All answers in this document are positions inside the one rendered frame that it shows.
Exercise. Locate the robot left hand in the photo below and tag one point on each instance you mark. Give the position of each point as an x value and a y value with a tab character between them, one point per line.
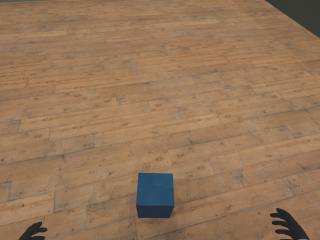
34	229

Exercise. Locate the carton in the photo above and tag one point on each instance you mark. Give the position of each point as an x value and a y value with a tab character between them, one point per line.
155	195

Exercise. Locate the robot right hand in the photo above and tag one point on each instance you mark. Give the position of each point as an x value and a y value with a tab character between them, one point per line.
295	230

